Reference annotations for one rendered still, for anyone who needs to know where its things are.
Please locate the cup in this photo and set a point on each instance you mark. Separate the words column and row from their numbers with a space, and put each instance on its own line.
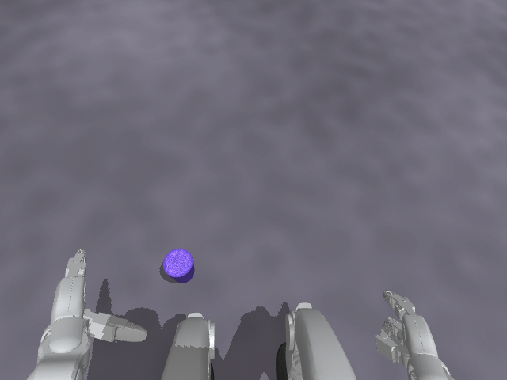
column 178, row 264

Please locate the right robot arm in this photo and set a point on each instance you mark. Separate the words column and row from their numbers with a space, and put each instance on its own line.
column 427, row 367

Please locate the right robot hand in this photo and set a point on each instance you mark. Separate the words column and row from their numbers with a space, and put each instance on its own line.
column 412, row 337

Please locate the left robot arm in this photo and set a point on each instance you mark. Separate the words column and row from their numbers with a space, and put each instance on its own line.
column 64, row 351

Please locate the left robot hand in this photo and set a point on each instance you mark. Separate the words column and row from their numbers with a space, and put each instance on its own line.
column 69, row 301

